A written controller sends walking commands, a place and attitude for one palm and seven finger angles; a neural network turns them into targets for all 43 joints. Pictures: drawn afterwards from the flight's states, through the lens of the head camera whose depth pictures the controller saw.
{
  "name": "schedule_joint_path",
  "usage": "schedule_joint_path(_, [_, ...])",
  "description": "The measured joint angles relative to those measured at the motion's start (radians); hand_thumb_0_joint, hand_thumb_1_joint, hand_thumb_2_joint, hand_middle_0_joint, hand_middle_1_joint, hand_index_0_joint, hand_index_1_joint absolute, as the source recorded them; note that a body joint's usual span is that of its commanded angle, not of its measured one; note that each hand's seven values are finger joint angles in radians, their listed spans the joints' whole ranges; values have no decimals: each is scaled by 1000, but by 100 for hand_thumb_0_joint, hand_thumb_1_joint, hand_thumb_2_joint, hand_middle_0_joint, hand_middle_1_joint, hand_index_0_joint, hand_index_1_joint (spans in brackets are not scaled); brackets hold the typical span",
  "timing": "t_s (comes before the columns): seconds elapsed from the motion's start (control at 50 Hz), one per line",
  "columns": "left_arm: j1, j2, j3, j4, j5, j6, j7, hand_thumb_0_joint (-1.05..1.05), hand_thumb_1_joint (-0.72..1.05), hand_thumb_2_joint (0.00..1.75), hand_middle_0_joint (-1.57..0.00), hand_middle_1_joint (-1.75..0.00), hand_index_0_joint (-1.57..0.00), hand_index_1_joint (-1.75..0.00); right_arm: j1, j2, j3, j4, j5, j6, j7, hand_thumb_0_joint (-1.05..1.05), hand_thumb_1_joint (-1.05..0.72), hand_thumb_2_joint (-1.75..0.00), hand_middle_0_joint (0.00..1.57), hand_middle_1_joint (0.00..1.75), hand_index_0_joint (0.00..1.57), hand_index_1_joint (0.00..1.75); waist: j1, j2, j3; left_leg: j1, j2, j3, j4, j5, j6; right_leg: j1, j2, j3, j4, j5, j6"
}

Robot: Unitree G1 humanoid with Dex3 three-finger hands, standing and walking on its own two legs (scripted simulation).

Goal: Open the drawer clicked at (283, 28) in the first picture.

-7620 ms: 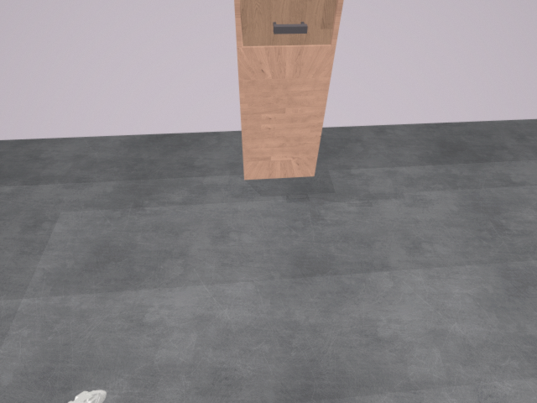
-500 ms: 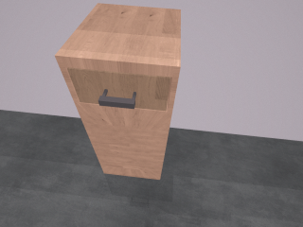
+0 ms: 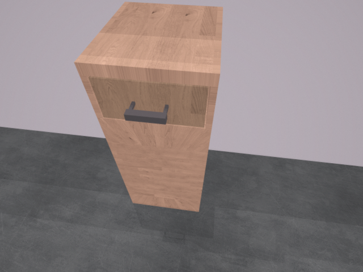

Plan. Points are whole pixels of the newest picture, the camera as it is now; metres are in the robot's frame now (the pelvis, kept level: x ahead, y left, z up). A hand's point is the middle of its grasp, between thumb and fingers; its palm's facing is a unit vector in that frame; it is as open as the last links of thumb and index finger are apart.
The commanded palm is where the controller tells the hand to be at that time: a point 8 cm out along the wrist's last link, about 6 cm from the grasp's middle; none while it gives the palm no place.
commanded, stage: come to a stop and stand still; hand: left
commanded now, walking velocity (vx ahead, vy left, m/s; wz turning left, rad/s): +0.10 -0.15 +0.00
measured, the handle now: (147, 111) +0.53 +0.15 +0.03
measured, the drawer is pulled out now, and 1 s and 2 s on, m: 0.00 0.00 0.00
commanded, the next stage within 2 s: look again from close up in 0.22 s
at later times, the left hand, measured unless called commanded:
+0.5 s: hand out of the picture -0.01 +0.17 -0.17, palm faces +0.02 -0.98 -0.20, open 7.4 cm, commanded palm none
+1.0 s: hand out of the picture +0.05 +0.18 -0.14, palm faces -0.07 -0.94 -0.34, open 7.3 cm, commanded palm +0.10 +0.22 -0.05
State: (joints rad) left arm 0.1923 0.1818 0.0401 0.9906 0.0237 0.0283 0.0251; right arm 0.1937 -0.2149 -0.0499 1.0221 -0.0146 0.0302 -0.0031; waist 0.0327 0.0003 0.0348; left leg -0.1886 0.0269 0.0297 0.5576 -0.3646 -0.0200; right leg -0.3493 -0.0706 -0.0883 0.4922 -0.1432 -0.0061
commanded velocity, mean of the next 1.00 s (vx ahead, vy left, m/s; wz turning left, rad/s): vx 0.01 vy -0.02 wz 0.00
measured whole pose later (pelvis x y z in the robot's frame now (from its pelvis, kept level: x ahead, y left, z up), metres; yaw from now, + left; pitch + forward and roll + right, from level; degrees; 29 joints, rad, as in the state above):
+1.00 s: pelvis +0.00 +0.00 +0.00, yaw -2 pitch +0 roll +1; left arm 0.42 0.19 -0.06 0.62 0.11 0.05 0.09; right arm 0.34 -0.18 0.01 1.00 0.01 -0.11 -0.06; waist 0.04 0.03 0.03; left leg -0.16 0.05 0.05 0.49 -0.33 -0.03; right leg -0.25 0.00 -0.03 0.55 -0.29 -0.02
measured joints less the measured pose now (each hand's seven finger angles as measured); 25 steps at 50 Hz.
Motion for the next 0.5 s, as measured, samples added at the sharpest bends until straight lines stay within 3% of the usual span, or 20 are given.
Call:
schedule_joint_path(0.02, [9,3,0,9,-5,4,-1,0,91,90,-20,-30,-20,-30,12,2,3,1,-3,-11,-2,0,-91,-90,20,30,20,30,-4,7,-13,23,8,-12,-66,7,7,-13,9,-6,18,-11,7])
schedule_joint_path(0.16, [78,28,-2,93,-8,15,-19,0,91,90,-20,-30,-20,-30,91,78,41,65,-16,-18,-22,1,-91,-90,20,30,20,30,-14,-42,-58,64,-11,-17,-153,81,12,27,30,48,141,-170,31])
schedule_joint_path(0.24, [106,15,-14,127,-16,-4,-20,0,91,90,-20,-30,-20,-30,103,93,43,92,-9,-32,-30,1,-92,-90,20,30,21,30,-16,-49,-40,65,-27,2,-157,81,10,114,24,53,24,-113,33])
schedule_joint_path(0.36, [108,-48,-37,163,-17,-34,12,0,91,90,-20,-30,-20,-30,95,72,39,104,2,-34,-28,1,-91,-90,20,30,21,30,-36,28,-2,31,17,-3,-83,46,-5,137,65,37,-22,-120,-1])
schedule_joint_path(0.5, [109,-75,-55,141,-15,-44,10,0,91,90,-20,-30,-20,-30,123,61,53,55,-3,-44,-22,1,-91,-90,20,30,20,30,-40,55,-6,13,10,-4,-24,12,-1,108,55,38,61,-165,-4])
